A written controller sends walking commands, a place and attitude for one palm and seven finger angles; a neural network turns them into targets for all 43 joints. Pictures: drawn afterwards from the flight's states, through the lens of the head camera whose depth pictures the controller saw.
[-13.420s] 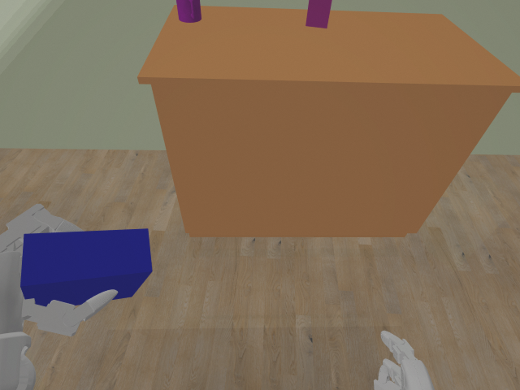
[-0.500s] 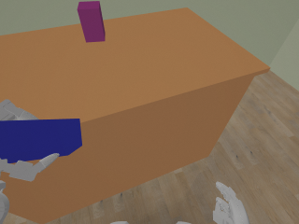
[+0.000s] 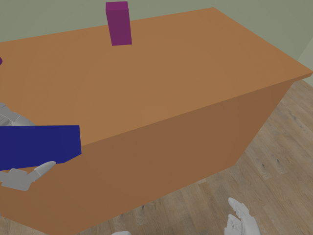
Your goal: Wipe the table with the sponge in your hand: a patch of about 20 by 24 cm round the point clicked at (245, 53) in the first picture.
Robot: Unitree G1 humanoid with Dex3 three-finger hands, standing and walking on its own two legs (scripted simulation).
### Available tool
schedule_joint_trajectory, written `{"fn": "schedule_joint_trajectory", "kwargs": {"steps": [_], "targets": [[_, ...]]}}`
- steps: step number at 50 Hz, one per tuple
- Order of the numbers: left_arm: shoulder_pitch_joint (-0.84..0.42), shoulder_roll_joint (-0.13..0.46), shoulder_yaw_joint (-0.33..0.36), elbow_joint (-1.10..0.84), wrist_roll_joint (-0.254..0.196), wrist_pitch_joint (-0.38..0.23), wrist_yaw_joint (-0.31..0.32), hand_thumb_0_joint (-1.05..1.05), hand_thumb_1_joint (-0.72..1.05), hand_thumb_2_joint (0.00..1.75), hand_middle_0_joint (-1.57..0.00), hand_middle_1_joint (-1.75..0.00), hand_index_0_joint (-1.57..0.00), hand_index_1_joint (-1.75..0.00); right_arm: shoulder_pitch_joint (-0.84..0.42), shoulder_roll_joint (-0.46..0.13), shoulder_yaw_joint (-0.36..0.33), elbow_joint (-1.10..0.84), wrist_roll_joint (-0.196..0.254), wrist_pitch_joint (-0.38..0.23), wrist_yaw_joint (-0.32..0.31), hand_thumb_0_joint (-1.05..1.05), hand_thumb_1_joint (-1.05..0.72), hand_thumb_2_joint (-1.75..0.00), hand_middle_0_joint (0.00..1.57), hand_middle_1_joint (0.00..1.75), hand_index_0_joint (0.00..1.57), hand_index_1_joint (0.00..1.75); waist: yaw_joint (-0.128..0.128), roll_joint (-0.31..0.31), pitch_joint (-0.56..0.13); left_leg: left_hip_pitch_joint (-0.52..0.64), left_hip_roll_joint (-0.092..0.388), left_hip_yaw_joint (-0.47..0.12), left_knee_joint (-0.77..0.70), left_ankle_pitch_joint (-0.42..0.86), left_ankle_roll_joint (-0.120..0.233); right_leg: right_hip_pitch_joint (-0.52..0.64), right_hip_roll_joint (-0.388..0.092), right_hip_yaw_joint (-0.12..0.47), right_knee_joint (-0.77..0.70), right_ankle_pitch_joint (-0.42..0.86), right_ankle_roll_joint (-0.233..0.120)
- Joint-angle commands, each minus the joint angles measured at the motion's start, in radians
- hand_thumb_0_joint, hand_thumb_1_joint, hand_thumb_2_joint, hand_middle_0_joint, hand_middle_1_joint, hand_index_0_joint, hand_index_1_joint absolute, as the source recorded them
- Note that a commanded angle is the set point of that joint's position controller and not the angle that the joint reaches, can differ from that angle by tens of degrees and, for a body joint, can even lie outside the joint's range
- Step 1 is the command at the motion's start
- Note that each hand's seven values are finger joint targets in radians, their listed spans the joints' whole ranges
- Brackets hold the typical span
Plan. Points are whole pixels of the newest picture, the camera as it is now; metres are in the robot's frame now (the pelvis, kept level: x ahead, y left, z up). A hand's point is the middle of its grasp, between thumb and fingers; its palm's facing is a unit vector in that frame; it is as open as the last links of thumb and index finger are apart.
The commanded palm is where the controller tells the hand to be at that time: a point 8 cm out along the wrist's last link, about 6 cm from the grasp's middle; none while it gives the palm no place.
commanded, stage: shuffle to correct the standing spot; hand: left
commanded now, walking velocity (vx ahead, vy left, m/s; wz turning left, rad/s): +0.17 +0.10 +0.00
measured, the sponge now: (48, 147) +0.24 +0.22 +0.17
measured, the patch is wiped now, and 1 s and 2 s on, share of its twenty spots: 0.00 0.00 0.00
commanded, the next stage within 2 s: come to a stop and stand still in 0.48 s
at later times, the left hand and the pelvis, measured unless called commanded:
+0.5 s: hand out of the picture +0.25 +0.30 +0.20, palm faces +0.42 -0.77 -0.47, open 9.5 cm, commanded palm +0.20 +0.33 +0.20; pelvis +0.04 +0.05 +0.01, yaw +0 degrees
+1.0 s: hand (11, 110) +0.31 +0.31 +0.19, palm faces +0.39 -0.82 -0.41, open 9.5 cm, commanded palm +0.25 +0.35 +0.20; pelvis +0.09 +0.07 +0.02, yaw -1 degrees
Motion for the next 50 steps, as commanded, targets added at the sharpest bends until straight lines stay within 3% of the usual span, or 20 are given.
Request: {"fn": "schedule_joint_trajectory", "kwargs": {"steps": [1, 3, 6, 8, 10, 12, 13, 15, 19, 23, 24, 25, 26, 28, 31, 35, 37, 40, 46, 50], "targets": [[-0.044, 0.177, 0.136, -0.132, -0.019, -0.05, 0.02, 0.0, 0.1, 1.3, -1.2, -1.6, -1.2, -1.6, -0.097, -0.144, -0.035, -0.145, -0.009, -0.028, -0.008, 0.0, -0.9, -0.9, 0.2, 0.3, 0.2, 0.3, 0.041, -0.253, -0.095, -0.349, -0.026, -0.032, 0.372, -0.242, -0.004, 0.226, -0.392, 0.67, -0.518, -0.104, -0.19], [-0.065, 0.116, 0.083, -0.106, -0.024, -0.049, 0.005, 0.0, 0.1, 1.3, -1.2, -1.6, -1.2, -1.6, -0.066, -0.151, -0.036, -0.109, -0.002, -0.027, 0.001, 0.0, -0.9, -0.9, 0.2, 0.3, 0.2, 0.3, 0.014, -0.164, -0.068, -0.347, 0.028, -0.115, 0.489, -0.136, -0.022, 0.2, -0.354, 0.525, -0.444, 0.173, -0.208], [-0.083, 0.118, 0.074, -0.078, -0.006, -0.067, 0.014, 0.0, 0.1, 1.3, -1.2, -1.6, -1.2, -1.6, -0.084, -0.129, -0.016, -0.097, -0.009, -0.015, -0.012, 0.0, -0.9, -0.9, 0.2, 0.3, 0.2, 0.3, 0.019, -0.117, -0.109, -0.182, 0.054, -0.06, 0.234, -0.109, -0.004, 0.177, -0.275, 0.262, -0.323, 0.482, -0.148], [-0.12, 0.11, 0.054, -0.109, -0.004, -0.067, 0.016, 0.0, 0.1, 1.3, -1.2, -1.6, -1.2, -1.6, -0.103, -0.115, -0.017, -0.107, -0.015, -0.02, -0.022, 0.0, -0.9, -0.9, 0.2, 0.3, 0.2, 0.3, 0.034, -0.182, -0.139, 0.036, 0.007, 0.035, 0.006, -0.044, 0.012, 0.106, -0.223, 0.179, -0.31, 0.336, -0.113], [-0.161, 0.098, 0.027, -0.171, -0.008, -0.068, 0.014, 0.0, 0.1, 1.3, -1.2, -1.6, -1.2, -1.6, -0.104, -0.126, -0.027, -0.116, -0.014, -0.035, -0.038, 0.0, -0.9, -0.9, 0.2, 0.3, 0.2, 0.3, 0.017, -0.027, -0.139, 0.229, -0.021, 0.062, -0.145, -0.006, 0.012, 0.0, -0.152, 0.127, -0.212, 0.071, -0.074], [-0.215, 0.1, 0.027, -0.259, -0.006, -0.077, 0.015, 0.0, 0.1, 1.3, -1.2, -1.6, -1.2, -1.6, -0.089, -0.175, -0.046, -0.133, -0.002, -0.039, -0.04, 0.0, -0.9, -0.9, 0.2, 0.3, 0.2, 0.3, 0.008, 0.322, -0.158, 0.355, 0.21, -0.309, -0.3, -0.065, 0.116, -0.199, 0.005, 0.024, 0.114, -0.057, 0.003], [-0.231, 0.117, 0.039, -0.267, 0.002, -0.08, 0.019, 0.0, 0.1, 1.3, -1.2, -1.6, -1.2, -1.6, -0.093, -0.172, -0.049, -0.145, 0.002, -0.04, -0.039, 0.0, -0.9, -0.9, 0.2, 0.3, 0.2, 0.3, 0.014, 0.313, -0.15, 0.307, 0.278, -0.455, -0.366, 0.0, 0.18, -0.235, 0.044, 0.034, 0.286, -0.144, 0.004], [-0.156, 0.136, 0.076, -0.184, -0.006, -0.07, 0.008, 0.0, 0.1, 1.3, -1.2, -1.6, -1.2, -1.6, -0.101, -0.134, -0.04, -0.122, -0.004, -0.047, -0.037, 0.0, -0.9, -0.9, 0.2, 0.3, 0.2, 0.3, -0.004, 0.267, -0.109, 0.196, 0.324, -0.554, -0.438, -0.292, 0.246, -0.285, -0.017, 0.124, 0.444, -0.095, -0.007], [-0.043, 0.12, 0.102, -0.255, -0.012, -0.071, 0.008, 0.0, 0.1, 1.3, -1.2, -1.6, -1.2, -1.6, -0.109, -0.144, -0.036, -0.125, -0.001, -0.045, -0.03, 0.0, -0.9, -0.9, 0.2, 0.3, 0.2, 0.3, 0.026, 0.224, -0.169, 0.098, 0.227, -0.239, -0.364, -0.144, 0.175, -0.09, -0.015, 0.045, 0.162, 0.023, -0.006], [-0.04, 0.12, 0.095, -0.17, -0.013, -0.041, 0.015, 0.0, 0.1, 1.3, -1.2, -1.6, -1.2, -1.6, -0.102, -0.139, -0.018, -0.143, -0.009, -0.032, -0.038, 0.0, -0.9, -0.9, 0.2, 0.3, 0.2, 0.3, 0.027, 0.138, -0.186, -0.07, 0.166, -0.138, -0.241, -0.333, 0.084, 0.239, 0.027, 0.011, -0.239, 0.039, -0.022], [-0.046, 0.124, 0.094, -0.134, -0.013, -0.029, 0.016, 0.0, 0.1, 1.3, -1.2, -1.6, -1.2, -1.6, -0.106, -0.13, -0.016, -0.147, -0.011, -0.021, -0.045, 0.0, -0.9, -0.9, 0.2, 0.3, 0.2, 0.3, 0.028, -0.006, -0.139, -0.154, 0.077, -0.054, -0.048, -0.36, 0.042, 0.23, -0.045, 0.189, -0.36, -0.096, -0.078], [-0.088, 0.136, 0.09, -0.115, -0.014, -0.019, 0.017, 0.0, 0.1, 1.3, -1.2, -1.6, -1.2, -1.6, -0.098, -0.124, -0.018, -0.148, -0.015, -0.012, -0.048, 0.0, -0.9, -0.9, 0.2, 0.3, 0.2, 0.3, 0.022, -0.161, -0.094, -0.233, 0.0, 0.012, 0.184, -0.32, 0.011, 0.178, -0.215, 0.496, -0.494, -0.254, -0.173], [-0.153, 0.135, 0.068, -0.132, -0.019, -0.01, 0.019, 0.0, 0.1, 1.3, -1.2, -1.6, -1.2, -1.6, -0.102, -0.131, -0.018, -0.144, -0.009, -0.017, -0.042, 0.0, -0.9, -0.9, 0.2, 0.3, 0.2, 0.3, 0.04, -0.237, -0.074, -0.307, -0.002, -0.009, 0.368, -0.25, -0.004, 0.193, -0.327, 0.649, -0.529, -0.2, -0.234], [-0.15, 0.104, 0.037, -0.121, -0.019, -0.019, 0.021, 0.0, 0.1, 1.3, -1.2, -1.6, -1.2, -1.6, -0.091, -0.133, -0.008, -0.118, -0.004, -0.021, -0.034, 0.0, -0.9, -0.9, 0.2, 0.3, 0.2, 0.3, 0.024, -0.101, -0.089, -0.338, 0.04, -0.069, 0.455, -0.185, -0.019, 0.257, -0.307, 0.494, -0.44, 0.209, -0.258], [-0.148, 0.107, 0.034, -0.148, -0.012, -0.034, 0.036, 0.0, 0.1, 1.3, -1.2, -1.6, -1.2, -1.6, -0.115, -0.116, 0.008, -0.112, -0.017, -0.009, -0.039, 0.0, -0.9, -0.9, 0.2, 0.3, 0.2, 0.3, 0.025, -0.036, -0.127, -0.161, 0.042, -0.006, 0.205, -0.126, -0.011, 0.215, -0.235, 0.253, -0.347, 0.515, -0.192], [-0.109, 0.101, 0.032, -0.246, -0.027, -0.053, 0.038, 0.0, 0.1, 1.3, -1.2, -1.6, -1.2, -1.6, -0.122, -0.12, -0.014, -0.136, -0.021, -0.022, -0.047, 0.0, -0.9, -0.9, 0.2, 0.3, 0.2, 0.3, 0.027, 0.004, -0.192, 0.197, -0.004, 0.028, -0.179, 0.173, 0.005, 0.16, -0.149, 0.138, -0.216, 0.511, -0.078], [-0.096, 0.123, 0.058, -0.257, -0.025, -0.056, 0.039, 0.0, 0.1, 1.3, -1.2, -1.6, -1.2, -1.6, -0.125, -0.159, -0.034, -0.151, -0.008, -0.016, -0.048, 0.0, -0.9, -0.9, 0.2, 0.3, 0.2, 0.3, 0.041, 0.142, -0.221, 0.306, 0.147, -0.151, -0.202, 0.407, 0.055, 0.063, -0.05, 0.105, -0.157, 0.316, -0.006], [-0.063, 0.116, 0.062, -0.244, -0.029, -0.052, 0.025, 0.0, 0.1, 1.3, -1.2, -1.6, -1.2, -1.6, -0.133, -0.139, -0.016, -0.163, -0.015, -0.018, -0.048, 0.0, -0.9, -0.9, 0.2, 0.3, 0.2, 0.3, 0.027, 0.243, -0.185, 0.21, 0.211, -0.263, -0.275, 0.445, 0.087, 0.082, 0.007, 0.08, -0.13, 0.13, 0.001], [-0.005, 0.094, 0.056, -0.21, -0.04, -0.027, 0.018, 0.0, 0.1, 1.3, -1.2, -1.6, -1.2, -1.6, -0.103, -0.148, -0.022, -0.166, -0.009, -0.018, -0.049, 0.0, -0.9, -0.9, 0.2, 0.3, 0.2, 0.3, 0.016, 0.074, -0.245, 0.19, 0.109, -0.082, -0.168, 0.356, 0.005, 0.194, -0.034, 0.132, -0.309, 0.51, -0.013], [-0.002, 0.084, 0.034, -0.191, -0.047, -0.001, 0.017, 0.0, 0.1, 1.3, -1.2, -1.6, -1.2, -1.6, -0.113, -0.138, -0.015, -0.172, -0.01, -0.003, -0.058, 0.0, -0.9, -0.9, 0.2, 0.3, 0.2, 0.3, 0.013, 0.074, -0.256, 0.22, 0.094, -0.057, -0.168, 0.367, 0.002, 0.175, -0.051, 0.13, -0.309, 0.582, -0.007]]}}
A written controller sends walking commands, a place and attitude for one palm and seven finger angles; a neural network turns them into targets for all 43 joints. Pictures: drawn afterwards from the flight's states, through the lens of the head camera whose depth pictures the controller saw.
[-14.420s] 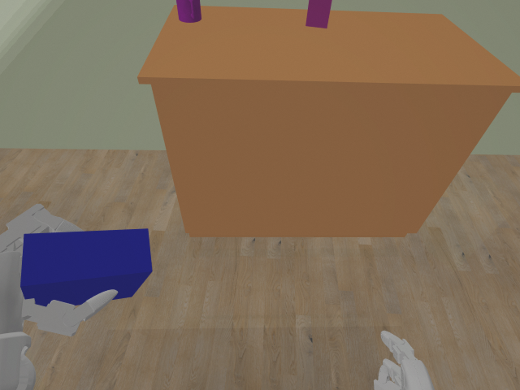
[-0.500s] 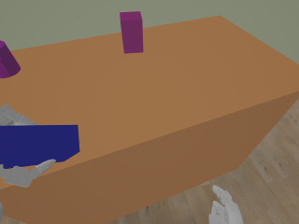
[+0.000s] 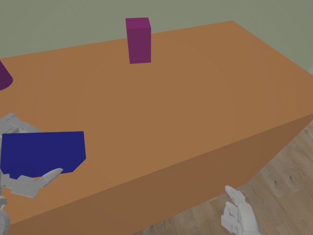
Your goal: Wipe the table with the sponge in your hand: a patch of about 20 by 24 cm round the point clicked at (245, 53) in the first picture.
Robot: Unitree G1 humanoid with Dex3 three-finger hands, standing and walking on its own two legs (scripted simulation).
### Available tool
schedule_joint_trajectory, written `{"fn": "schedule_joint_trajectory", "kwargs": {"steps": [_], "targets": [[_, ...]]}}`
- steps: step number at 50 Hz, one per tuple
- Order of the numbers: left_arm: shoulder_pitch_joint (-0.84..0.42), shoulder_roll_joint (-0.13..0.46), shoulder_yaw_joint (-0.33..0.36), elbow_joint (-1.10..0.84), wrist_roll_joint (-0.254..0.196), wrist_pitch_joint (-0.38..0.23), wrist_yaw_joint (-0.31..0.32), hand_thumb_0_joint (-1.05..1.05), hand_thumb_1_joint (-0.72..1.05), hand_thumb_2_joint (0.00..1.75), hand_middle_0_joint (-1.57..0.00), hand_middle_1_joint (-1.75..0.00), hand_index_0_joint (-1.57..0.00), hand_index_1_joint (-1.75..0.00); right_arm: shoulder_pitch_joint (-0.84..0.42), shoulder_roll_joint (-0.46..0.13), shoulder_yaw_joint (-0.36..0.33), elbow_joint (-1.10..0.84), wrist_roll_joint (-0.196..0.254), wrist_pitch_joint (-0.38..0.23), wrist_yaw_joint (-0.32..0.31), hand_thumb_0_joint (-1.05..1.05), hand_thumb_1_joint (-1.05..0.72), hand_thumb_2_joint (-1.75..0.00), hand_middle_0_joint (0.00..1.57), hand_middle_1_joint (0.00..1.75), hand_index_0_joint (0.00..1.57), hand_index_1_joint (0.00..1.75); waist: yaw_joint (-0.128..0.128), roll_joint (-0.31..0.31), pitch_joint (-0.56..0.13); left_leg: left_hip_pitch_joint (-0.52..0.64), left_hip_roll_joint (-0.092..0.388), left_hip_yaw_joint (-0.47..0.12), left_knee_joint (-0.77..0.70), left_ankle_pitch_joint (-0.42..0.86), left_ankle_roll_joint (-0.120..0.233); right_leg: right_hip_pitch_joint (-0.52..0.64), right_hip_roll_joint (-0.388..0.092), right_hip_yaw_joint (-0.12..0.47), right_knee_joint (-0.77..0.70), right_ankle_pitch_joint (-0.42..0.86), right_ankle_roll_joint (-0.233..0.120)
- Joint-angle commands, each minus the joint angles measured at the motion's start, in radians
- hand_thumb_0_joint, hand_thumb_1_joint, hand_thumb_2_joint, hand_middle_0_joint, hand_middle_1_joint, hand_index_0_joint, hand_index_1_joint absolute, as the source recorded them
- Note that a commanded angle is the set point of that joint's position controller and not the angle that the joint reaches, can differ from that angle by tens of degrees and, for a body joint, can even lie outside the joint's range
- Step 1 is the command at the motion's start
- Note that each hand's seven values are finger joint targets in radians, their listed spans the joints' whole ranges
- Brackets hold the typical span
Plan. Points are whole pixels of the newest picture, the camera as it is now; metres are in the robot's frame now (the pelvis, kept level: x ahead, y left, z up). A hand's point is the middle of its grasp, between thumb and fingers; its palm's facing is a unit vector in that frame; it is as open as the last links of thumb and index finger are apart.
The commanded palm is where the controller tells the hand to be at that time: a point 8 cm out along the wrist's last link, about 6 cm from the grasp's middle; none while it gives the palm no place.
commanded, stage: come to a stop and stand still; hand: left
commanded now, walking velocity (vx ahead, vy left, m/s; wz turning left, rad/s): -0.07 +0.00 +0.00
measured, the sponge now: (55, 155) +0.23 +0.22 +0.15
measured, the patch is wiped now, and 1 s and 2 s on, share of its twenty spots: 0.00 0.00 0.00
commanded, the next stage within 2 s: look again from close up in 0.98 s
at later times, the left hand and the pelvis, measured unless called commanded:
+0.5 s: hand (12, 167) +0.19 +0.27 +0.17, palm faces +0.31 -0.86 -0.40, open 9.5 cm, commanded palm +0.14 +0.32 +0.18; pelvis -0.03 +0.04 +0.00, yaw -2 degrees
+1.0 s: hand out of the picture +0.21 +0.32 +0.16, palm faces +0.41 -0.84 -0.36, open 9.5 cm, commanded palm +0.14 +0.35 +0.18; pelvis -0.02 +0.07 +0.00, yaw +0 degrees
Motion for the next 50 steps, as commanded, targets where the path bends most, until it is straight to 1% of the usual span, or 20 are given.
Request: {"fn": "schedule_joint_trajectory", "kwargs": {"steps": [1, 6, 7, 8, 9, 10, 11, 13, 14, 17, 19, 20, 22, 26, 32, 40, 44, 45, 49, 50], "targets": [[-0.055, 0.142, 0.092, -0.206, -0.018, -0.042, 0.018, 0.0, 0.1, 1.3, -1.2, -1.6, -1.2, -1.6, -0.057, -0.133, -0.048, -0.141, 0.0, -0.031, -0.027, 0.0, -0.9, -0.9, 0.2, 0.3, 0.2, 0.3, -0.007, 0.055, -0.211, 0.158, 0.053, -0.087, -0.039, 0.322, 0.002, 0.02, -0.097, 0.11, -0.057, 0.421, 0.027], [-0.077, 0.14, 0.085, -0.199, -0.022, -0.027, 0.018, 0.0, 0.1, 1.3, -1.2, -1.6, -1.2, -1.6, -0.069, -0.13, -0.045, -0.145, 0.001, -0.017, -0.037, 0.0, -0.9, -0.9, 0.2, 0.3, 0.2, 0.3, -0.007, 0.031, -0.177, 0.147, 0.041, -0.088, -0.066, 0.204, 0.007, 0.004, -0.098, 0.114, -0.101, 0.306, 0.027], [-1.074, 0.904, 0.64, -0.337, 0.127, -0.13, -0.002, 0.0, 0.1, 1.3, -1.2, -1.6, -1.2, -1.6, 0.065, -0.164, -0.097, -0.114, -0.051, -0.071, -0.029, 0.0, -0.9, -0.9, 0.2, 0.3, 0.2, 0.3, 0.029, -0.187, 0.102, 0.004, 0.031, -0.02, 0.098, 0.139, 0.019, -0.244, -0.148, 0.213, -0.279, 0.5, 0.116], [-0.528, 0.32, 0.249, 0.227, 0.05, -0.076, -0.052, 0.0, 0.1, 1.3, -1.2, -1.6, -1.2, -1.6, -0.007, -0.066, -0.055, -0.046, -0.023, -0.06, -0.019, 0.0, -0.9, -0.9, 0.2, 0.3, 0.2, 0.3, 0.011, -0.187, -0.101, 0.084, -0.077, -0.068, 0.02, 0.158, 0.016, -0.1, -0.193, 0.25, -0.135, 0.595, -0.027], [-0.365, 0.159, 0.107, 0.203, -0.001, -0.049, -0.041, 0.0, 0.1, 1.3, -1.2, -1.6, -1.2, -1.6, -0.058, -0.145, -0.088, -0.132, 0.025, -0.066, -0.007, 0.0, -0.9, -0.9, 0.2, 0.3, 0.2, 0.3, 0.031, 0.079, -0.158, 0.203, -0.028, -0.035, -0.051, 0.217, 0.004, -0.061, -0.175, 0.221, -0.05, 0.579, -0.02], [-0.349, 0.151, 0.087, 0.065, 0.008, -0.075, -0.046, 0.0, 0.1, 1.3, -1.2, -1.6, -1.2, -1.6, -0.014, -0.16, -0.095, -0.151, 0.02, -0.067, 0.0, 0.0, -0.9, -0.9, 0.2, 0.3, 0.2, 0.3, 0.019, 0.157, -0.209, 0.219, -0.008, -0.025, -0.025, 0.263, 0.02, -0.031, -0.14, 0.193, -0.025, 0.52, 0.025], [-0.256, 0.122, 0.067, 0.002, 0.0, -0.079, -0.049, 0.0, 0.1, 1.3, -1.2, -1.6, -1.2, -1.6, -0.032, -0.158, -0.093, -0.16, 0.021, -0.065, 0.022, 0.0, -0.9, -0.9, 0.2, 0.3, 0.2, 0.3, 0.021, 0.144, -0.223, 0.229, 0.009, -0.033, -0.021, 0.31, 0.031, -0.005, -0.116, 0.168, -0.03, 0.484, 0.059], [-0.141, 0.112, 0.045, -0.145, 0.004, -0.08, -0.05, 0.0, 0.1, 1.3, -1.2, -1.6, -1.2, -1.6, -0.069, -0.151, -0.086, -0.193, 0.019, -0.063, 0.044, 0.0, -0.9, -0.9, 0.2, 0.3, 0.2, 0.3, 0.028, 0.023, -0.215, 0.193, 0.015, -0.048, -0.019, 0.253, 0.042, 0.009, -0.105, 0.149, -0.067, 0.379, 0.082], [-0.051, 0.097, 0.043, -0.123, -0.004, -0.067, -0.042, 0.0, 0.1, 1.3, -1.2, -1.6, -1.2, -1.6, -0.091, -0.142, -0.075, -0.188, 0.027, -0.066, 0.048, 0.0, -0.9, -0.9, 0.2, 0.3, 0.2, 0.3, 0.033, -0.011, -0.215, 0.174, 0.024, -0.055, -0.033, 0.176, 0.041, 0.014, -0.09, 0.126, -0.067, 0.29, 0.073], [-0.03, 0.187, 0.141, -0.201, -0.004, -0.074, -0.03, 0.0, 0.1, 1.3, -1.2, -1.6, -1.2, -1.6, -0.091, -0.149, -0.074, -0.211, 0.01, -0.063, 0.025, 0.0, -0.9, -0.9, 0.2, 0.3, 0.2, 0.3, 0.015, -0.104, -0.112, 0.104, -0.014, -0.061, -0.029, -0.053, 0.019, -0.082, -0.122, 0.161, -0.174, 0.029, 0.013], [-0.018, 0.251, 0.214, -0.212, -0.009, -0.083, -0.013, 0.0, 0.1, 1.3, -1.2, -1.6, -1.2, -1.6, -0.095, -0.151, -0.069, -0.197, 0.004, -0.057, 0.004, 0.0, -0.9, -0.9, 0.2, 0.3, 0.2, 0.3, 0.012, -0.057, -0.09, 0.151, -0.011, -0.073, -0.049, -0.076, 0.016, -0.162, -0.115, 0.168, -0.189, -0.082, -0.008], [-0.045, 0.201, 0.187, -0.2, -0.011, -0.09, -0.013, 0.0, 0.1, 1.3, -1.2, -1.6, -1.2, -1.6, -0.082, -0.151, -0.073, -0.192, 0.0, -0.055, -0.006, 0.0, -0.9, -0.9, 0.2, 0.3, 0.2, 0.3, -0.001, 0.002, -0.08, 0.13, 0.004, -0.091, -0.089, -0.11, 0.025, -0.147, -0.104, 0.143, -0.17, -0.095, -0.007], [-0.09, 0.18, 0.17, -0.168, -0.006, -0.097, -0.01, 0.0, 0.1, 1.3, -1.2, -1.6, -1.2, -1.6, -0.07, -0.156, -0.072, -0.186, 0.004, -0.06, -0.013, 0.0, -0.9, -0.9, 0.2, 0.3, 0.2, 0.3, 0.0, 0.115, -0.057, 0.089, 0.036, -0.137, -0.18, -0.197, 0.035, -0.105, -0.055, 0.106, -0.123, -0.072, 0.007], [-0.139, 0.147, 0.136, -0.111, 0.011, -0.094, -0.011, 0.0, 0.1, 1.3, -1.2, -1.6, -1.2, -1.6, -0.052, -0.152, -0.068, -0.177, 0.011, -0.072, -0.012, 0.0, -0.9, -0.9, 0.2, 0.3, 0.2, 0.3, 0.005, 0.108, -0.061, -0.006, 0.08, -0.195, -0.269, -0.35, 0.054, 0.009, -0.03, 0.058, -0.044, -0.041, 0.017], [-0.145, 0.112, 0.065, -0.187, 0.032, -0.094, -0.016, 0.0, 0.1, 1.3, -1.2, -1.6, -1.2, -1.6, -0.048, -0.159, -0.067, -0.157, 0.01, -0.103, 0.011, 0.0, -0.9, -0.9, 0.2, 0.3, 0.2, 0.3, 0.001, 0.075, -0.082, 0.068, 0.06, -0.19, -0.241, -0.277, 0.043, -0.008, -0.034, 0.068, -0.104, 0.009, 0.018], [-0.158, 0.096, 0.071, -0.15, 0.033, -0.087, -0.01, 0.0, 0.1, 1.3, -1.2, -1.6, -1.2, -1.6, -0.05, -0.14, -0.055, -0.138, 0.003, -0.093, 0.012, 0.0, -0.9, -0.9, 0.2, 0.3, 0.2, 0.3, -0.001, 0.069, -0.094, 0.113, 0.052, -0.182, -0.222, -0.159, 0.026, 0.003, -0.035, 0.055, -0.113, 0.052, 0.015], [-0.156, 0.139, 0.108, -0.18, 0.031, -0.086, -0.005, 0.0, 0.1, 1.3, -1.2, -1.6, -1.2, -1.6, -0.076, -0.144, -0.053, -0.142, 0.005, -0.091, 0.014, 0.0, -0.9, -0.9, 0.2, 0.3, 0.2, 0.3, 0.005, 0.093, -0.134, 0.179, 0.054, -0.171, -0.209, -0.032, 0.012, 0.0, -0.034, 0.047, -0.091, 0.089, 0.018], [-0.137, 0.091, 0.067, -0.164, 0.026, -0.085, -0.011, 0.0, 0.1, 1.3, -1.2, -1.6, -1.2, -1.6, -0.058, -0.132, -0.052, -0.146, 0.007, -0.081, 0.013, 0.0, -0.9, -0.9, 0.2, 0.3, 0.2, 0.3, 0.002, 0.093, -0.121, 0.171, 0.061, -0.187, -0.205, -0.015, 0.016, 0.009, -0.041, 0.046, -0.097, 0.102, 0.016], [-0.125, 0.137, 0.109, -0.186, 0.025, -0.079, -0.005, 0.0, 0.1, 1.3, -1.2, -1.6, -1.2, -1.6, -0.082, -0.144, -0.054, -0.151, 0.009, -0.075, 0.013, 0.0, -0.9, -0.9, 0.2, 0.3, 0.2, 0.3, 0.004, 0.061, -0.138, 0.185, 0.046, -0.149, -0.175, 0.041, 0.008, 0.019, -0.052, 0.055, -0.114, 0.134, 0.014], [-0.114, 0.088, 0.065, -0.177, 0.019, -0.081, -0.012, 0.0, 0.1, 1.3, -1.2, -1.6, -1.2, -1.6, -0.062, -0.134, -0.055, -0.154, 0.01, -0.066, 0.012, 0.0, -0.9, -0.9, 0.2, 0.3, 0.2, 0.3, -0.001, 0.067, -0.124, 0.176, 0.05, -0.169, -0.177, 0.05, 0.008, 0.028, -0.055, 0.048, -0.114, 0.146, 0.012]]}}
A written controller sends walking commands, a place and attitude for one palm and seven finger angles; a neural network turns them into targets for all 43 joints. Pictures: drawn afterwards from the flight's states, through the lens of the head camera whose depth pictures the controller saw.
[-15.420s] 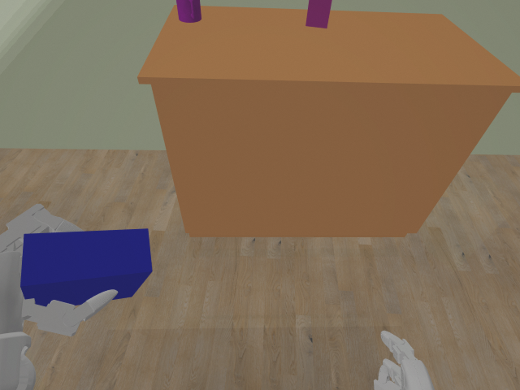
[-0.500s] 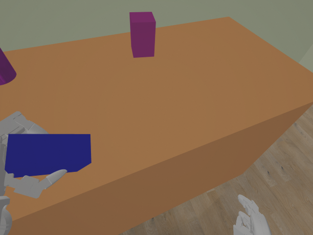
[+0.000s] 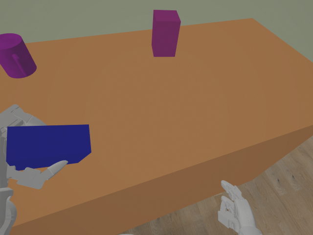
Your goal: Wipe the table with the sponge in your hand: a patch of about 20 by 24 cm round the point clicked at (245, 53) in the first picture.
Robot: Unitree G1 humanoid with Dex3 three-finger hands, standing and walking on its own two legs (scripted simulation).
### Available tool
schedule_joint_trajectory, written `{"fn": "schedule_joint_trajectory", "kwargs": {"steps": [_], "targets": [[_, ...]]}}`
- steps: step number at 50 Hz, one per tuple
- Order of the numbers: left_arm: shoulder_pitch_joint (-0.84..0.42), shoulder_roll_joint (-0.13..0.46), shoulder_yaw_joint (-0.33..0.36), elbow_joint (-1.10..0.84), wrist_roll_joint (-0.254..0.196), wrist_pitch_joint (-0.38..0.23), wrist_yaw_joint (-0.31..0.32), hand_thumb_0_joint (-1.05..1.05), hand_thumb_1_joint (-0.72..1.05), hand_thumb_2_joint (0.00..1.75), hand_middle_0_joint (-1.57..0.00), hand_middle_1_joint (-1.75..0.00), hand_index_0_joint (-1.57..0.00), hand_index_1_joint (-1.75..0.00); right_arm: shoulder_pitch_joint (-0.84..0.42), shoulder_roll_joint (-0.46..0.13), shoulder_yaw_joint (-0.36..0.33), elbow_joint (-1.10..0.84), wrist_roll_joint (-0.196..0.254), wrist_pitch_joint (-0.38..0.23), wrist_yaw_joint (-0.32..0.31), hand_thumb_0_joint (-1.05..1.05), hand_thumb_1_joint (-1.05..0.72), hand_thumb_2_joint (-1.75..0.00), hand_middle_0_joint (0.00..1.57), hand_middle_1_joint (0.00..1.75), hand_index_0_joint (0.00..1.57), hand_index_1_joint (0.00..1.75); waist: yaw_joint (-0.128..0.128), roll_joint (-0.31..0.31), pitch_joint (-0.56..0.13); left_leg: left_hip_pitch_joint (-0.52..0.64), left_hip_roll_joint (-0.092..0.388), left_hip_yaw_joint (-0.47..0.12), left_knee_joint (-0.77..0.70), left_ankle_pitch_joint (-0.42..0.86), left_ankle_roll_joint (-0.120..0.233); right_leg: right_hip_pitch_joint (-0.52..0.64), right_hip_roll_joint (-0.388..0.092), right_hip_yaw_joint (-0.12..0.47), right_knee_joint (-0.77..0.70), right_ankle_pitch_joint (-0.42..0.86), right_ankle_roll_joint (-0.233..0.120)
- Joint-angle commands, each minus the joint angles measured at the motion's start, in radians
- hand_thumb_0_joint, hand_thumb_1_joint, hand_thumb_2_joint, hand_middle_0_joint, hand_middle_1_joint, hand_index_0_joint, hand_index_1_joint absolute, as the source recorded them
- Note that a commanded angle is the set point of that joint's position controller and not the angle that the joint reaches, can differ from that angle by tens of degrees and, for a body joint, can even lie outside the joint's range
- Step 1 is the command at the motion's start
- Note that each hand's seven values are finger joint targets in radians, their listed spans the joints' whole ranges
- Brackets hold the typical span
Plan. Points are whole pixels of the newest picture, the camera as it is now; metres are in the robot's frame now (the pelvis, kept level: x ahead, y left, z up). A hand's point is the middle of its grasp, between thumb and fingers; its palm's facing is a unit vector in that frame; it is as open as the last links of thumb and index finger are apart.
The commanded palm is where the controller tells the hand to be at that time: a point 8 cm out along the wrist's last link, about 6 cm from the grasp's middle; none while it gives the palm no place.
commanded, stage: look again from close up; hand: left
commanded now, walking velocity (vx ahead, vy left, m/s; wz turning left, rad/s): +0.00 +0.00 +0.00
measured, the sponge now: (61, 147) +0.24 +0.22 +0.14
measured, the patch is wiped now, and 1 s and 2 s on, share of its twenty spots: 0.00 0.00 0.00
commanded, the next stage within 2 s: shuffle to correct the standing spot in 0.38 s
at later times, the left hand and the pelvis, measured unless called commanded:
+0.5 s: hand (46, 145) +0.23 +0.24 +0.16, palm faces +0.40 -0.83 -0.38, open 9.5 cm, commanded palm +0.17 +0.27 +0.18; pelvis +0.01 -0.01 +0.00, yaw +0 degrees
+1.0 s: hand (71, 148) +0.23 +0.19 +0.16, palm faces +0.38 -0.84 -0.39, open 9.5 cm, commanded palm +0.17 +0.22 +0.18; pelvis +0.01 -0.06 +0.00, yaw +0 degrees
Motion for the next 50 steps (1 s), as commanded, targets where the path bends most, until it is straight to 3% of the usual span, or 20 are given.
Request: {"fn": "schedule_joint_trajectory", "kwargs": {"steps": [1, 4, 5, 9, 10, 14, 15, 19, 20, 24, 25, 31, 34, 35, 39, 40, 41, 44, 45, 50], "targets": [[-0.053, 0.154, 0.097, -0.231, -0.007, -0.057, 0.016, 0.0, 0.1, 1.3, -1.2, -1.6, -1.2, -1.6, -0.054, -0.15, -0.066, -0.153, 0.008, -0.037, -0.019, 0.0, -0.9, -0.9, 0.2, 0.3, 0.2, 0.3, -0.026, 0.115, -0.194, 0.156, 0.133, -0.174, -0.125, 0.046, -0.092, -0.012, 0.001, 0.017, -0.023, 0.095, -0.055], [-0.045, 0.173, 0.12, -0.211, 0.0, -0.054, 0.02, 0.0, 0.1, 1.3, -1.2, -1.6, -1.2, -1.6, -0.07, -0.154, -0.062, -0.147, 0.007, -0.038, -0.019, 0.0, -0.9, -0.9, 0.2, 0.3, 0.2, 0.3, -0.02, 0.102, -0.2, 0.155, 0.132, -0.161, -0.129, 0.023, -0.09, -0.02, 0.007, 0.016, -0.02, 0.073, -0.052], [-0.023, 0.125, 0.08, -0.199, -0.007, -0.057, 0.015, 0.0, 0.1, 1.3, -1.2, -1.6, -1.2, -1.6, -0.05, -0.143, -0.064, -0.151, 0.007, -0.029, -0.023, 0.0, -0.9, -0.9, 0.2, 0.3, 0.2, 0.3, -0.025, 0.104, -0.196, 0.149, 0.134, -0.173, -0.117, 0.03, -0.079, -0.005, -0.003, 0.016, -0.035, 0.096, -0.054], [-0.019, 0.168, 0.116, -0.204, -0.005, -0.054, 0.023, 0.0, 0.1, 1.3, -1.2, -1.6, -1.2, -1.6, -0.069, -0.155, -0.066, -0.15, 0.01, -0.032, -0.025, 0.0, -0.9, -0.9, 0.2, 0.3, 0.2, 0.3, -0.021, 0.093, -0.204, 0.16, 0.128, -0.163, -0.112, 0.036, -0.085, -0.007, -0.008, 0.027, -0.038, 0.098, -0.054], [-0.009, 0.119, 0.071, -0.193, -0.01, -0.056, 0.016, 0.0, 0.1, 1.3, -1.2, -1.6, -1.2, -1.6, -0.049, -0.148, -0.067, -0.152, 0.01, -0.023, -0.026, 0.0, -0.9, -0.9, 0.2, 0.3, 0.2, 0.3, -0.026, 0.087, -0.19, 0.143, 0.129, -0.174, -0.109, 0.027, -0.077, 0.002, -0.013, 0.024, -0.047, 0.109, -0.056], [-0.014, 0.168, 0.112, -0.193, -0.006, -0.053, 0.023, 0.0, 0.1, 1.3, -1.2, -1.6, -1.2, -1.6, -0.073, -0.157, -0.067, -0.15, 0.011, -0.027, -0.028, 0.0, -0.9, -0.9, 0.2, 0.3, 0.2, 0.3, -0.022, 0.082, -0.178, 0.128, 0.127, -0.164, -0.119, -0.034, -0.077, -0.006, -0.015, 0.038, -0.054, 0.079, -0.056], [-0.002, 0.119, 0.07, -0.182, -0.011, -0.055, 0.017, 0.0, 0.1, 1.3, -1.2, -1.6, -1.2, -1.6, -0.049, -0.149, -0.068, -0.151, 0.011, -0.02, -0.029, 0.0, -0.9, -0.9, 0.2, 0.3, 0.2, 0.3, -0.028, 0.08, -0.171, 0.121, 0.126, -0.174, -0.113, -0.031, -0.069, 0.001, -0.02, 0.034, -0.059, 0.095, -0.059], [0.005, 0.176, 0.122, -0.191, -0.007, -0.052, 0.024, 0.0, 0.1, 1.3, -1.2, -1.6, -1.2, -1.6, -0.067, -0.157, -0.07, -0.145, 0.011, -0.024, -0.03, 0.0, -0.9, -0.9, 0.2, 0.3, 0.2, 0.3, -0.023, 0.066, -0.193, 0.138, 0.124, -0.161, -0.103, 0.0, -0.072, -0.001, -0.024, 0.048, -0.054, 0.114, -0.058], [0.017, 0.117, 0.071, -0.174, -0.015, -0.052, 0.016, 0.0, 0.1, 1.3, -1.2, -1.6, -1.2, -1.6, -0.047, -0.146, -0.067, -0.149, 0.01, -0.015, -0.031, 0.0, -0.9, -0.9, 0.2, 0.3, 0.2, 0.3, -0.029, 0.067, -0.181, 0.127, 0.122, -0.168, -0.1, 0.006, -0.065, 0.007, -0.029, 0.041, -0.057, 0.127, -0.06], [0.011, 0.168, 0.115, -0.173, -0.01, -0.046, 0.021, 0.0, 0.1, 1.3, -1.2, -1.6, -1.2, -1.6, -0.065, -0.155, -0.068, -0.145, 0.012, -0.016, -0.032, 0.0, -0.9, -0.9, 0.2, 0.3, 0.2, 0.3, -0.026, 0.041, -0.17, 0.119, 0.12, -0.158, -0.095, -0.008, -0.07, -0.006, -0.031, 0.057, -0.064, 0.119, -0.059], [0.021, 0.124, 0.078, -0.158, -0.019, -0.046, 0.015, 0.0, 0.1, 1.3, -1.2, -1.6, -1.2, -1.6, -0.047, -0.145, -0.066, -0.146, 0.01, -0.008, -0.033, 0.0, -0.9, -0.9, 0.2, 0.3, 0.2, 0.3, -0.031, 0.04, -0.167, 0.121, 0.122, -0.173, -0.102, -0.007, -0.065, -0.001, -0.03, 0.045, -0.067, 0.119, -0.06], [-0.026, 0.159, 0.098, -0.214, -0.027, -0.038, 0.014, 0.0, 0.1, 1.3, -1.2, -1.6, -1.2, -1.6, -0.051, -0.146, -0.075, -0.163, 0.014, -0.005, -0.032, 0.0, -0.9, -0.9, 0.2, 0.3, 0.2, 0.3, -0.033, 0.112, -0.169, 0.151, 0.171, -0.204, -0.153, 0.05, -0.083, 0.001, -0.002, 0.022, -0.035, 0.087, -0.047], [-0.009, 0.175, 0.116, -0.2, -0.023, -0.032, 0.012, 0.0, 0.1, 1.3, -1.2, -1.6, -1.2, -1.6, -0.061, -0.143, -0.071, -0.157, 0.016, -0.006, -0.022, 0.0, -0.9, -0.9, 0.2, 0.3, 0.2, 0.3, -0.027, 0.093, -0.177, 0.154, 0.18, -0.179, -0.147, 0.002, -0.081, -0.011, 0.007, 0.021, -0.042, 0.054, -0.044], [-0.006, 0.113, 0.061, -0.196, -0.031, -0.03, 0.005, 0.0, 0.1, 1.3, -1.2, -1.6, -1.2, -1.6, -0.043, -0.138, -0.072, -0.166, 0.015, 0.002, -0.023, 0.0, -0.9, -0.9, 0.2, 0.3, 0.2, 0.3, -0.037, 0.114, -0.156, 0.134, 0.177, -0.201, -0.152, -0.013, -0.075, -0.006, 0.008, 0.014, -0.05, 0.06, -0.048], [0.003, 0.179, 0.123, -0.227, -0.028, -0.027, 0.009, 0.0, 0.1, 1.3, -1.2, -1.6, -1.2, -1.6, -0.054, -0.145, -0.076, -0.167, 0.017, 0.0, -0.014, 0.0, -0.9, -0.9, 0.2, 0.3, 0.2, 0.3, -0.029, 0.121, -0.185, 0.151, 0.189, -0.181, -0.138, -0.002, -0.078, -0.008, 0.013, 0.017, -0.042, 0.056, -0.047], [0.017, 0.121, 0.072, -0.218, -0.038, -0.026, 0.003, 0.0, 0.1, 1.3, -1.2, -1.6, -1.2, -1.6, -0.039, -0.135, -0.075, -0.176, 0.017, 0.007, -0.015, 0.0, -0.9, -0.9, 0.2, 0.3, 0.2, 0.3, -0.038, 0.135, -0.17, 0.14, 0.186, -0.196, -0.135, -0.005, -0.071, -0.009, 0.01, 0.011, -0.053, 0.065, -0.05], [-0.001, 0.17, 0.106, -0.25, -0.038, -0.027, 0.007, 0.0, 0.1, 1.3, -1.2, -1.6, -1.2, -1.6, -0.048, -0.141, -0.081, -0.183, 0.018, 0.004, -0.016, 0.0, -0.9, -0.9, 0.2, 0.3, 0.2, 0.3, -0.035, 0.131, -0.172, 0.141, 0.193, -0.2, -0.128, 0.015, -0.072, -0.004, 0.002, 0.021, -0.052, 0.08, -0.049], [0.032, 0.184, 0.132, -0.212, -0.041, -0.019, 0.005, 0.0, 0.1, 1.3, -1.2, -1.6, -1.2, -1.6, -0.053, -0.139, -0.078, -0.173, 0.019, 0.01, -0.015, 0.0, -0.9, -0.9, 0.2, 0.3, 0.2, 0.3, -0.032, 0.06, -0.167, 0.135, 0.18, -0.158, -0.083, -0.022, -0.072, -0.029, -0.002, 0.044, -0.075, 0.093, -0.05], [0.037, 0.143, 0.097, -0.202, -0.05, -0.017, 0.001, 0.0, 0.1, 1.3, -1.2, -1.6, -1.2, -1.6, -0.039, -0.135, -0.077, -0.176, 0.016, 0.02, -0.017, 0.0, -0.9, -0.9, 0.2, 0.3, 0.2, 0.3, -0.04, 0.067, -0.167, 0.118, 0.173, -0.164, -0.069, -0.02, -0.065, -0.018, -0.011, 0.046, -0.078, 0.116, -0.056], [0.043, 0.144, 0.094, -0.22, -0.061, -0.01, -0.004, 0.0, 0.1, 1.3, -1.2, -1.6, -1.2, -1.6, -0.037, -0.14, -0.082, -0.175, 0.019, 0.021, -0.021, 0.0, -0.9, -0.9, 0.2, 0.3, 0.2, 0.3, -0.039, 0.066, -0.2, 0.152, 0.169, -0.147, -0.002, 0.108, -0.06, -0.031, -0.027, 0.063, -0.054, 0.212, -0.06]]}}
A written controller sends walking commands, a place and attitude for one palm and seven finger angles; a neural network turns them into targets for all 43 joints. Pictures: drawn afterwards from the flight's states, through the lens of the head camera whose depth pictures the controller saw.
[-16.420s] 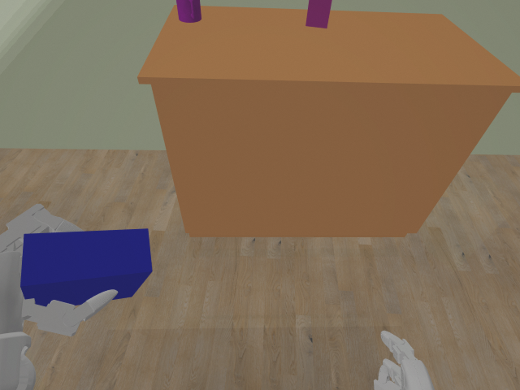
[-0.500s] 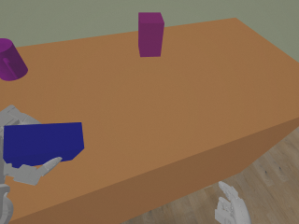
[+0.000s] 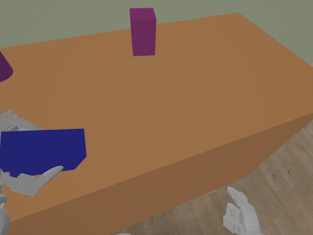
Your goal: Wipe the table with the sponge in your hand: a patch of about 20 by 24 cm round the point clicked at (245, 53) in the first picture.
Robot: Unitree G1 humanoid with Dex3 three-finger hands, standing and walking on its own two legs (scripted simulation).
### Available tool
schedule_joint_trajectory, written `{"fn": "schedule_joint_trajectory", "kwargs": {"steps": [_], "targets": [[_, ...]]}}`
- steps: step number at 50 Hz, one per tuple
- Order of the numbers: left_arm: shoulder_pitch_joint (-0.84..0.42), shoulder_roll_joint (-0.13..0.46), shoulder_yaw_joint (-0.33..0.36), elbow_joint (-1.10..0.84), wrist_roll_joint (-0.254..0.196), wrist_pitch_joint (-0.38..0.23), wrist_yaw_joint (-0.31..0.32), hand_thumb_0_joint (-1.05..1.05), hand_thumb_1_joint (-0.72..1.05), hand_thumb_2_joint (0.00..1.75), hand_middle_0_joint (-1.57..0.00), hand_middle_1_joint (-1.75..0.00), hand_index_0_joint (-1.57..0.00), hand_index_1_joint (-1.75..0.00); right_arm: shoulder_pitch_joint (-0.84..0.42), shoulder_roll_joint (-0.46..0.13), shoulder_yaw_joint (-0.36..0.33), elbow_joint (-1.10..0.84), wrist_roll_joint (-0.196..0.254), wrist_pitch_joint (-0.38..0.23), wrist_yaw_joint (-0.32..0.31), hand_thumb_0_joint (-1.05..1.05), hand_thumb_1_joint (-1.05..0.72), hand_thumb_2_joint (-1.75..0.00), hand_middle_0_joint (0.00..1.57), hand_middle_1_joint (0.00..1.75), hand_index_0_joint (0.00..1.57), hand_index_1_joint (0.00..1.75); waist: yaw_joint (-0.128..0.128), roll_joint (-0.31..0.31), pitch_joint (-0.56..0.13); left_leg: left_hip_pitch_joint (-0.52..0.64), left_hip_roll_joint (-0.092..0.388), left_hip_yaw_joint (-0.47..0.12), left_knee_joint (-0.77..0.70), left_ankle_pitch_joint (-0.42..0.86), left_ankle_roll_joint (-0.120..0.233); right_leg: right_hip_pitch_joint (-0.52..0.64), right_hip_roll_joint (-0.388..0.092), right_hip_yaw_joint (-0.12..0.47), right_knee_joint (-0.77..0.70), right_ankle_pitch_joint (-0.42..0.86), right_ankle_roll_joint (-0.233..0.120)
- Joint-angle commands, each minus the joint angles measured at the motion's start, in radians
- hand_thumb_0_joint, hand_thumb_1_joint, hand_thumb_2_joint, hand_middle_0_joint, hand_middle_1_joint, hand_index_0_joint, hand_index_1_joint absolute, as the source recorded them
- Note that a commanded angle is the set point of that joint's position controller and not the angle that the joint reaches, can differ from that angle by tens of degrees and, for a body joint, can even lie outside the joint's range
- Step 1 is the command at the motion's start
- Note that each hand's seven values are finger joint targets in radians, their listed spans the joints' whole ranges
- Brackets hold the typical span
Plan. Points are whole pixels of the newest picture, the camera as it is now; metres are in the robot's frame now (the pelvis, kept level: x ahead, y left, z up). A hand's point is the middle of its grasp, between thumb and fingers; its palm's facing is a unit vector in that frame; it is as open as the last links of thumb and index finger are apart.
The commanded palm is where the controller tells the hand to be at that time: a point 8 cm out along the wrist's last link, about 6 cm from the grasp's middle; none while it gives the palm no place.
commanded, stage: shuffle to correct the standing spot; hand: left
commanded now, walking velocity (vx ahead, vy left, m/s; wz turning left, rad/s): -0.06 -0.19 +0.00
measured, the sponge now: (56, 153) +0.23 +0.22 +0.14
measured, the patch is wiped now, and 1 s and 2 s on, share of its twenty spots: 0.00 0.00 0.00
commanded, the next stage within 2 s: none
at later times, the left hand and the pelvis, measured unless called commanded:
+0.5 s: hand (48, 158) +0.21 +0.22 +0.16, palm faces +0.33 -0.85 -0.41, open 9.5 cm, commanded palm +0.15 +0.26 +0.17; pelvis -0.01 -0.02 +0.00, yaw +0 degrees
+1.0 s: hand (48, 159) +0.21 +0.22 +0.16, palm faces +0.33 -0.85 -0.40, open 9.5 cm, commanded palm +0.15 +0.26 +0.17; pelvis +0.00 -0.02 -0.01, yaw +0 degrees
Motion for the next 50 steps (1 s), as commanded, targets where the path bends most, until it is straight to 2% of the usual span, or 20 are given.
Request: {"fn": "schedule_joint_trajectory", "kwargs": {"steps": [1, 4, 5, 8, 10, 11, 13, 15, 16, 19, 21, 24, 27, 34, 35, 38, 39, 43, 45, 50], "targets": [[-0.047, 0.162, 0.092, -0.221, -0.012, -0.049, 0.005, 0.0, 0.1, 1.3, -1.2, -1.6, -1.2, -1.6, -0.075, -0.134, -0.059, -0.161, 0.002, -0.048, -0.018, 0.0, -0.9, -0.9, 0.2, 0.3, 0.2, 0.3, -0.019, 0.049, -0.199, 0.151, 0.096, -0.112, -0.015, 0.156, 0.023, -0.041, -0.115, 0.096, -0.033, 0.243, 0.001], [0.002, 0.163, 0.101, -0.189, -0.016, -0.039, 0.006, 0.0, 0.1, 1.3, -1.2, -1.6, -1.2, -1.6, -0.08, -0.13, -0.054, -0.154, 0.006, -0.044, -0.019, 0.0, -0.9, -0.9, 0.2, 0.3, 0.2, 0.3, -0.019, 0.027, -0.196, 0.156, 0.089, -0.102, 0.012, 0.174, 0.024, -0.057, -0.117, 0.106, -0.037, 0.267, 0.003], [-0.004, 0.142, 0.08, -0.193, -0.018, -0.041, 0.002, 0.0, 0.1, 1.3, -1.2, -1.6, -1.2, -1.6, -0.066, -0.133, -0.053, -0.155, 0.002, -0.036, -0.018, 0.0, -0.9, -0.9, 0.2, 0.3, 0.2, 0.3, -0.021, 0.022, -0.189, 0.135, 0.086, -0.101, 0.019, 0.157, 0.028, -0.053, -0.121, 0.098, -0.039, 0.261, 0.003], [-0.019, 0.173, 0.112, -0.21, -0.023, -0.043, 0.004, 0.0, 0.1, 1.3, -1.2, -1.6, -1.2, -1.6, -0.069, -0.137, -0.063, -0.159, 0.004, -0.034, -0.021, 0.0, -0.9, -0.9, 0.2, 0.3, 0.2, 0.3, -0.02, 0.012, -0.184, 0.113, 0.077, -0.097, 0.046, 0.132, 0.019, -0.063, -0.139, 0.126, -0.03, 0.279, -0.007], [-0.002, 0.156, 0.093, -0.214, -0.027, -0.042, 0.006, 0.0, 0.1, 1.3, -1.2, -1.6, -1.2, -1.6, -0.068, -0.135, -0.054, -0.155, 0.003, -0.03, -0.02, 0.0, -0.9, -0.9, 0.2, 0.3, 0.2, 0.3, -0.025, 0.028, -0.179, 0.11, 0.072, -0.096, 0.04, 0.083, 0.023, -0.083, -0.139, 0.125, -0.034, 0.236, -0.011], [-0.025, 0.183, 0.115, -0.241, -0.027, -0.044, 0.009, 0.0, 0.1, 1.3, -1.2, -1.6, -1.2, -1.6, -0.075, -0.137, -0.061, -0.161, 0.004, -0.032, -0.022, 0.0, -0.9, -0.9, 0.2, 0.3, 0.2, 0.3, -0.022, 0.029, -0.175, 0.103, 0.077, -0.103, 0.04, 0.085, 0.022, -0.081, -0.141, 0.133, -0.027, 0.242, -0.01], [-0.016, 0.176, 0.113, -0.232, -0.028, -0.045, 0.007, 0.0, 0.1, 1.3, -1.2, -1.6, -1.2, -1.6, -0.071, -0.136, -0.063, -0.162, 0.005, -0.032, -0.023, 0.0, -0.9, -0.9, 0.2, 0.3, 0.2, 0.3, -0.023, 0.018, -0.173, 0.101, 0.073, -0.097, 0.049, 0.075, 0.019, -0.089, -0.144, 0.136, -0.026, 0.244, -0.01], [-0.001, 0.166, 0.1, -0.234, -0.03, -0.046, 0.01, 0.0, 0.1, 1.3, -1.2, -1.6, -1.2, -1.6, -0.069, -0.138, -0.053, -0.155, 0.001, -0.031, -0.024, 0.0, -0.9, -0.9, 0.2, 0.3, 0.2, 0.3, -0.026, 0.047, -0.173, 0.097, 0.081, -0.11, 0.017, 0.055, 0.026, -0.092, -0.131, 0.117, -0.019, 0.203, -0.013], [-0.017, 0.184, 0.114, -0.252, -0.03, -0.046, 0.01, 0.0, 0.1, 1.3, -1.2, -1.6, -1.2, -1.6, -0.078, -0.138, -0.059, -0.163, 0.002, -0.035, -0.025, 0.0, -0.9, -0.9, 0.2, 0.3, 0.2, 0.3, -0.023, 0.059, -0.16, 0.086, 0.092, -0.123, 0.002, 0.044, 0.026, -0.093, -0.125, 0.123, -0.015, 0.19, -0.006], [0.025, 0.189, 0.125, -0.236, -0.03, -0.043, 0.012, 0.0, 0.1, 1.3, -1.2, -1.6, -1.2, -1.6, -0.077, -0.133, -0.051, -0.158, 0.002, -0.036, -0.026, 0.0, -0.9, -0.9, 0.2, 0.3, 0.2, 0.3, -0.021, 0.06, -0.177, 0.095, 0.105, -0.132, -0.021, 0.062, 0.029, -0.075, -0.107, 0.104, -0.008, 0.183, 0.002], [-0.007, 0.189, 0.118, -0.262, -0.029, -0.045, 0.009, 0.0, 0.1, 1.3, -1.2, -1.6, -1.2, -1.6, -0.071, -0.141, -0.058, -0.166, 0.001, -0.036, -0.026, 0.0, -0.9, -0.9, 0.2, 0.3, 0.2, 0.3, -0.021, 0.071, -0.181, 0.084, 0.114, -0.14, -0.029, 0.061, 0.03, -0.061, -0.105, 0.098, -0.007, 0.173, 0.005], [0.035, 0.186, 0.119, -0.23, -0.032, -0.036, 0.009, 0.0, 0.1, 1.3, -1.2, -1.6, -1.2, -1.6, -0.071, -0.133, -0.05, -0.159, 0.002, -0.037, -0.025, 0.0, -0.9, -0.9, 0.2, 0.3, 0.2, 0.3, -0.024, 0.064, -0.179, 0.093, 0.107, -0.131, -0.026, 0.039, 0.027, -0.071, -0.105, 0.104, -0.018, 0.17, 0.001], [0.002, 0.181, 0.113, -0.24, -0.031, -0.038, 0.007, 0.0, 0.1, 1.3, -1.2, -1.6, -1.2, -1.6, -0.054, -0.138, -0.052, -0.158, -0.002, -0.033, -0.023, 0.0, -0.9, -0.9, 0.2, 0.3, 0.2, 0.3, -0.026, 0.04, -0.179, 0.073, 0.101, -0.125, -0.012, 0.002, 0.026, -0.068, -0.112, 0.106, -0.028, 0.164, -0.004], [0.03, 0.187, 0.114, -0.244, -0.034, -0.028, 0.01, 0.0, 0.1, 1.3, -1.2, -1.6, -1.2, -1.6, -0.069, -0.129, -0.047, -0.158, 0.003, -0.036, -0.023, 0.0, -0.9, -0.9, 0.2, 0.3, 0.2, 0.3, -0.026, 0.054, -0.185, 0.11, 0.105, -0.126, -0.007, 0.072, 0.024, -0.084, -0.11, 0.109, -0.011, 0.199, -0.008], [0.016, 0.178, 0.106, -0.245, -0.032, -0.03, 0.01, 0.0, 0.1, 1.3, -1.2, -1.6, -1.2, -1.6, -0.057, -0.136, -0.046, -0.153, -0.004, -0.031, -0.022, 0.0, -0.9, -0.9, 0.2, 0.3, 0.2, 0.3, -0.027, 0.062, -0.187, 0.088, 0.109, -0.128, -0.014, 0.046, 0.03, -0.071, -0.108, 0.093, -0.015, 0.176, -0.002], [-0.003, 0.191, 0.121, -0.237, -0.03, -0.029, 0.012, 0.0, 0.1, 1.3, -1.2, -1.6, -1.2, -1.6, -0.057, -0.134, -0.053, -0.159, 0.0, -0.029, -0.021, 0.0, -0.9, -0.9, 0.2, 0.3, 0.2, 0.3, -0.025, 0.037, -0.168, 0.07, 0.104, -0.124, 0.005, 0.016, 0.024, -0.076, -0.12, 0.113, -0.027, 0.177, -0.003], [0.022, 0.181, 0.108, -0.239, -0.034, -0.025, 0.013, 0.0, 0.1, 1.3, -1.2, -1.6, -1.2, -1.6, -0.067, -0.129, -0.049, -0.155, 0.005, -0.031, -0.021, 0.0, -0.9, -0.9, 0.2, 0.3, 0.2, 0.3, -0.029, 0.045, -0.177, 0.093, 0.094, -0.121, 0.008, 0.023, 0.021, -0.086, -0.12, 0.121, -0.019, 0.189, -0.016], [-0.005, 0.19, 0.118, -0.257, -0.033, -0.031, 0.014, 0.0, 0.1, 1.3, -1.2, -1.6, -1.2, -1.6, -0.057, -0.136, -0.056, -0.159, 0.002, -0.029, -0.021, 0.0, -0.9, -0.9, 0.2, 0.3, 0.2, 0.3, -0.026, 0.048, -0.181, 0.085, 0.096, -0.122, 0.021, 0.03, 0.022, -0.086, -0.13, 0.127, -0.015, 0.199, -0.018], [0.012, 0.182, 0.106, -0.262, -0.034, -0.031, 0.015, 0.0, 0.1, 1.3, -1.2, -1.6, -1.2, -1.6, -0.06, -0.138, -0.048, -0.154, -0.001, -0.027, -0.021, 0.0, -0.9, -0.9, 0.2, 0.3, 0.2, 0.3, -0.029, 0.073, -0.186, 0.095, 0.107, -0.133, -0.006, 0.045, 0.03, -0.086, -0.113, 0.103, -0.006, 0.186, -0.01], [0.014, 0.179, 0.106, -0.257, -0.031, -0.03, 0.013, 0.0, 0.1, 1.3, -1.2, -1.6, -1.2, -1.6, -0.057, -0.14, -0.048, -0.156, 0.0, -0.026, -0.022, 0.0, -0.9, -0.9, 0.2, 0.3, 0.2, 0.3, -0.026, 0.079, -0.189, 0.097, 0.124, -0.144, -0.025, 0.063, 0.034, -0.069, -0.097, 0.087, -0.006, 0.18, 0.001]]}}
